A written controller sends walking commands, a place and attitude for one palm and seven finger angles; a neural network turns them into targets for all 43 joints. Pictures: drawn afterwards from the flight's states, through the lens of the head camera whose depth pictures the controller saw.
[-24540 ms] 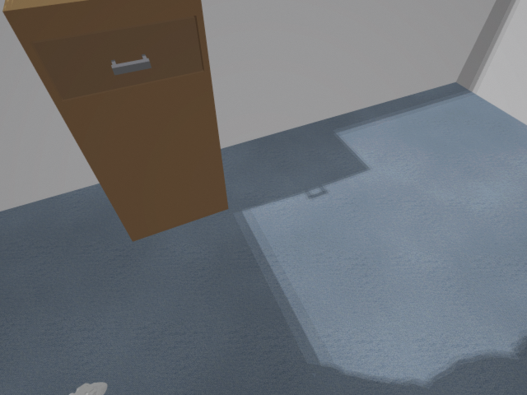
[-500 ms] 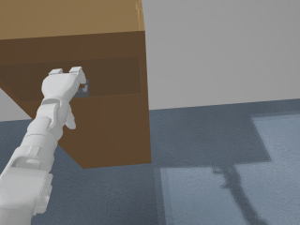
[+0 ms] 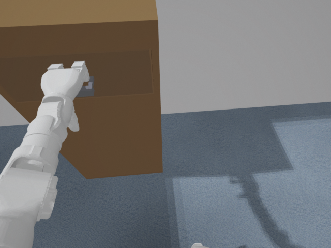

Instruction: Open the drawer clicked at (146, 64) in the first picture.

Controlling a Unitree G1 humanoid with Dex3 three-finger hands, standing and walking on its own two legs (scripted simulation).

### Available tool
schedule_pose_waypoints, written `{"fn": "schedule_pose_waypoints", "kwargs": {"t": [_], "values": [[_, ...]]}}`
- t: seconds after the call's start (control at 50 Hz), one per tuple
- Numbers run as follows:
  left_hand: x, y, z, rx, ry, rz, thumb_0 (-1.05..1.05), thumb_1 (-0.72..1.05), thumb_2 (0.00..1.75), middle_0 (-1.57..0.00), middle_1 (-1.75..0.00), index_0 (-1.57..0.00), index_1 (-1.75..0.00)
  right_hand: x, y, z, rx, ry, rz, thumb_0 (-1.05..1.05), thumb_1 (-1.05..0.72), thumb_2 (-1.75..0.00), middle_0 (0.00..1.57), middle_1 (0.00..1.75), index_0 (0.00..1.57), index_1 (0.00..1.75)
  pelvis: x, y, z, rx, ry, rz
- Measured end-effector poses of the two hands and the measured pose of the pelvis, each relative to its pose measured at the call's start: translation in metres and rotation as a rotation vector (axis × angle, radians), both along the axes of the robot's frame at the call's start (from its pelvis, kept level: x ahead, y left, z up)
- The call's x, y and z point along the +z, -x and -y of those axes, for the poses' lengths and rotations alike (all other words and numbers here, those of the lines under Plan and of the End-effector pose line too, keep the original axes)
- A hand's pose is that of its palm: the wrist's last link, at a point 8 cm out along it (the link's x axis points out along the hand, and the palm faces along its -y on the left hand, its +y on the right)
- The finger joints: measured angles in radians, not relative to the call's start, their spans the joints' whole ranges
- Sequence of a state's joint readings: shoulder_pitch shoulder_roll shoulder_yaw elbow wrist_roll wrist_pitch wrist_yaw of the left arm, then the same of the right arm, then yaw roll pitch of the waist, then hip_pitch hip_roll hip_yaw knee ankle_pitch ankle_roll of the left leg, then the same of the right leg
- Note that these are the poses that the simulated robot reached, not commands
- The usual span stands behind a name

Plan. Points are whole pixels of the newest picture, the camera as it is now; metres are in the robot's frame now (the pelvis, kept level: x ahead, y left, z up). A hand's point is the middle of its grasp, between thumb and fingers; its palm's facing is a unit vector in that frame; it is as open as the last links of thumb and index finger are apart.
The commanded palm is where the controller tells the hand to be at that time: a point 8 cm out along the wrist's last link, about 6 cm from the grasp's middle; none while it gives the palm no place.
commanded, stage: lower the fingers behind the handle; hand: left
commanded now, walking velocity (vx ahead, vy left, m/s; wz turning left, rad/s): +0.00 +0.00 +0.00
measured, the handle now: (75, 86) +0.52 +0.24 +0.06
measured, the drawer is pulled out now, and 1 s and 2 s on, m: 0.00 0.00 0.00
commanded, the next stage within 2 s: lift the fingers back up to retry in 0.30 s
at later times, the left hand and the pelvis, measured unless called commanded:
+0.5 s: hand (72, 97) +0.48 +0.24 +0.07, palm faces -0.01 +0.00 -1.00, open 13.8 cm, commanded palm +0.46 +0.24 +0.11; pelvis -0.01 +0.01 +0.00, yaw -1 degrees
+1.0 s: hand (67, 86) +0.48 +0.23 +0.11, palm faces +0.02 -0.02 -1.00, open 13.5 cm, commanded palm +0.45 +0.24 +0.18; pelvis +0.02 +0.01 +0.01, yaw +0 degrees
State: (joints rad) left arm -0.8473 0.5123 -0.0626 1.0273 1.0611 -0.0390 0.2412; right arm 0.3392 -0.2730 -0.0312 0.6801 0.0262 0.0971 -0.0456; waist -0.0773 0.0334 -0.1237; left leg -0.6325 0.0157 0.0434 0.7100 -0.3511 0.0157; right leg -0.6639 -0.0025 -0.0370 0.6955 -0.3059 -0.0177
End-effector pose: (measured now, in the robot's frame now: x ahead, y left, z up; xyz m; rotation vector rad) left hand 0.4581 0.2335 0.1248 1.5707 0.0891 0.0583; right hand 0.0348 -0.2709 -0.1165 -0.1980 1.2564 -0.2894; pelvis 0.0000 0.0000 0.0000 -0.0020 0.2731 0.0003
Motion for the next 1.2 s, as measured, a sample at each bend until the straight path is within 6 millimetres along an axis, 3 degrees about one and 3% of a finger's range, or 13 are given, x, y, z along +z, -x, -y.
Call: {"fn": "schedule_pose_waypoints", "kwargs": {"t": [0.32, 0.6, 0.88, 1.08, 1.2], "values": [[0.0, 0.0, 0.0, -0.004, 0.0, 0.004, 0.0, -0.49, 0.3, -0.33, -1.26, -0.29, -1.29, -0.003, 0.032, -0.005, -0.029, 0.005, -0.027, 0.01, -0.9, -0.9, 0.2, 0.3, 0.21, 0.3, -0.004, 0.012, -0.004, -0.009, 0.003, -0.012], [0.001, -0.001, -0.001, -0.008, 0.005, -0.006, 0.0, -0.49, 0.3, -0.34, -1.25, -0.31, -1.26, -0.001, 0.027, -0.012, -0.034, 0.002, -0.009, 0.01, -0.9, -0.9, 0.2, 0.3, 0.2, 0.3, -0.001, 0.009, -0.009, -0.011, 0.006, -0.002], [0.014, -0.002, -0.004, -0.042, 0.028, 0.004, 0.0, -0.49, 0.3, -0.37, -1.22, -0.36, -1.21, 0.005, -0.012, -0.017, -0.008, -0.014, 0.032, 0.01, -0.9, -0.9, 0.2, 0.3, 0.2, 0.3, 0.009, -0.012, -0.012, -0.004, 0.007, 0.035], [0.051, -0.001, 0.003, -0.014, 0.024, 0.054, 0.0, -0.49, 0.3, -0.37, -1.22, -0.38, -1.23, 0.006, -0.063, -0.02, 0.04, -0.063, 0.1, 0.01, -0.9, -0.9, 0.2, 0.3, 0.2, 0.3, 0.015, -0.026, -0.01, 0.005, 0.004, 0.077], [0.056, 0.003, 0.0, 0.018, 0.026, -0.005, 0.0, -0.49, 0.3, -0.34, -1.21, -0.36, -1.22, 0.012, -0.093, -0.019, 0.066, -0.072, 0.165, 0.01, -0.91, -0.9, 0.2, 0.3, 0.2, 0.3, 0.018, -0.029, -0.004, 0.001, -0.003, 0.096]]}}
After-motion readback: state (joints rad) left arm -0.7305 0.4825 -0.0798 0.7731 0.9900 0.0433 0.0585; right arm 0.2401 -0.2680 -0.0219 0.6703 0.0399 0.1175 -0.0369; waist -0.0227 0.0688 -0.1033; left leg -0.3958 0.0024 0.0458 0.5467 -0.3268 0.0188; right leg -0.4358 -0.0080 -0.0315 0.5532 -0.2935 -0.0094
